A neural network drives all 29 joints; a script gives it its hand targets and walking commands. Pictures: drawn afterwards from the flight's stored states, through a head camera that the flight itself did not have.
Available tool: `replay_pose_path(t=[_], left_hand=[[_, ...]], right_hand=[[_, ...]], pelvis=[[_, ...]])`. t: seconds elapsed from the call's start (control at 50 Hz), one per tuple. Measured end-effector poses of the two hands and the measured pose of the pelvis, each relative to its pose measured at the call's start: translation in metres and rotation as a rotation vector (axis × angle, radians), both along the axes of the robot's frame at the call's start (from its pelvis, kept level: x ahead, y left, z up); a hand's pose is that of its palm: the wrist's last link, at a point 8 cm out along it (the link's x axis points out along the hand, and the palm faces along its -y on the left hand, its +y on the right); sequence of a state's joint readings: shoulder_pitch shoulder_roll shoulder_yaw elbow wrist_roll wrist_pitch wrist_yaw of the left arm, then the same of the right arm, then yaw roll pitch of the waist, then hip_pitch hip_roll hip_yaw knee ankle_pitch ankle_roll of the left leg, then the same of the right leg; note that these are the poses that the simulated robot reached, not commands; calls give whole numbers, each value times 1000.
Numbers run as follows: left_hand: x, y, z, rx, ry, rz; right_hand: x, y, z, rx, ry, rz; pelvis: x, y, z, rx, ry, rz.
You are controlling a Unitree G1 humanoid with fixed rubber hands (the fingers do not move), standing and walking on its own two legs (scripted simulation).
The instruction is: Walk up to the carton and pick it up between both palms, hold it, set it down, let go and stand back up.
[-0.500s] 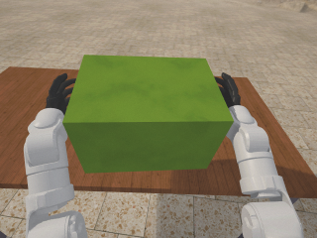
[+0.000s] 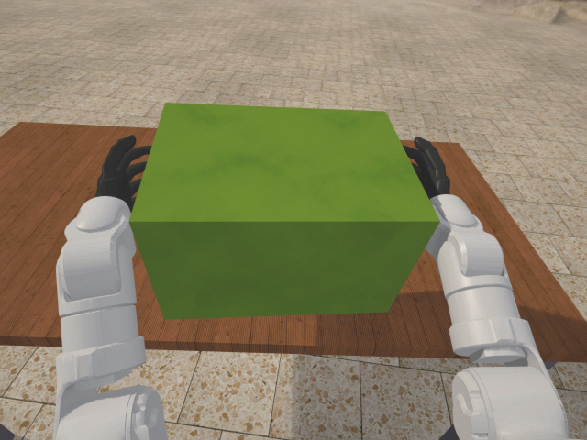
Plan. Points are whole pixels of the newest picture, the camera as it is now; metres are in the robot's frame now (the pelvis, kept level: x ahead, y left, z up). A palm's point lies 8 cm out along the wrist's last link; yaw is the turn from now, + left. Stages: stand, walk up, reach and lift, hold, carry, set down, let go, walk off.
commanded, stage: hold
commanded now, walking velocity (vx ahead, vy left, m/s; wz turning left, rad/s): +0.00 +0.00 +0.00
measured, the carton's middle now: (279, 210) +0.37 +0.00 +0.17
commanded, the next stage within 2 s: none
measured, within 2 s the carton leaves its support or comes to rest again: neither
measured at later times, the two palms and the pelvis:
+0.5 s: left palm (115, 203) +0.35 +0.20 +0.21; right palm (428, 196) +0.36 -0.19 +0.20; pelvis +0.00 +0.00 +0.00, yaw +0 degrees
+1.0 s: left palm (126, 201) +0.36 +0.19 +0.20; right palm (431, 194) +0.37 -0.20 +0.20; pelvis +0.00 -0.01 +0.00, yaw +1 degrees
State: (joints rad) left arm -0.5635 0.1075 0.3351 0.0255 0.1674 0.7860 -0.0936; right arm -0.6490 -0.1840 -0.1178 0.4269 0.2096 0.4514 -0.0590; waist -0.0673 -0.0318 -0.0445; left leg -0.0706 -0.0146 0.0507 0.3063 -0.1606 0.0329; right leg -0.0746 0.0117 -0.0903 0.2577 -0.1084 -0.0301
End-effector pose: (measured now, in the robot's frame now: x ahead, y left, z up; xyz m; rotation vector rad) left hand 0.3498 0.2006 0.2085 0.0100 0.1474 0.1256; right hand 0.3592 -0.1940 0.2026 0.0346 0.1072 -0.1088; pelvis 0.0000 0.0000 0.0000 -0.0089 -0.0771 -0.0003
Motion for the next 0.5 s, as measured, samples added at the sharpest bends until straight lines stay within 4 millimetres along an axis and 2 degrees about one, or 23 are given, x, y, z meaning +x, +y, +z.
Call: replay_pose_path(t=[0.5], left_hand=[[-2, 1, -2, -7, 1, 11]], right_hand=[[2, 2, 0, 3, 0, 8]], pelvis=[[1, -4, 0, 0, 3, 7]])
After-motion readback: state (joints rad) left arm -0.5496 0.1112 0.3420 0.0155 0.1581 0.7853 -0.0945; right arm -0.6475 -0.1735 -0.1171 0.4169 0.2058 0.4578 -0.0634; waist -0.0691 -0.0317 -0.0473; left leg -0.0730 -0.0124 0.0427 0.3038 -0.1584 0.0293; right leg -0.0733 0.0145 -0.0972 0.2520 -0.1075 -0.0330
